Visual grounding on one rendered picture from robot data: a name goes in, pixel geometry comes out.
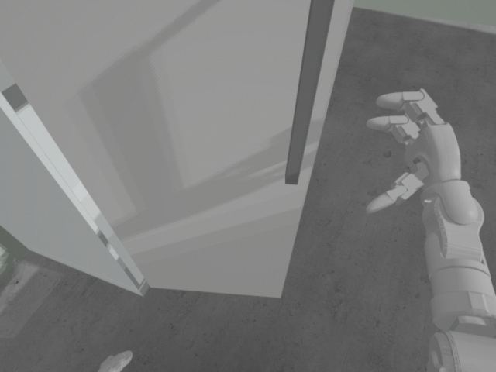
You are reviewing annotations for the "robot right hand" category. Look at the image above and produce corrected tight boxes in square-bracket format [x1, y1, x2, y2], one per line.
[366, 88, 461, 214]

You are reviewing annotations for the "robot left hand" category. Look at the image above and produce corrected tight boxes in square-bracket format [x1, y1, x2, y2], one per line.
[98, 351, 133, 372]

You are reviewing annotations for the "handle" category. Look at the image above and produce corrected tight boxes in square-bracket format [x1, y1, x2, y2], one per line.
[285, 0, 335, 184]

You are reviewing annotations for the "fridge door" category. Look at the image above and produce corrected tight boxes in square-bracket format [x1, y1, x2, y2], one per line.
[0, 0, 354, 298]

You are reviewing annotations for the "right robot forearm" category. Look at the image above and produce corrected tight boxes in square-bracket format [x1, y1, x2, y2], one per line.
[420, 180, 496, 338]

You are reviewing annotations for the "right robot upper arm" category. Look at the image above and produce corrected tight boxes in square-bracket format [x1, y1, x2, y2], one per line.
[427, 330, 496, 372]

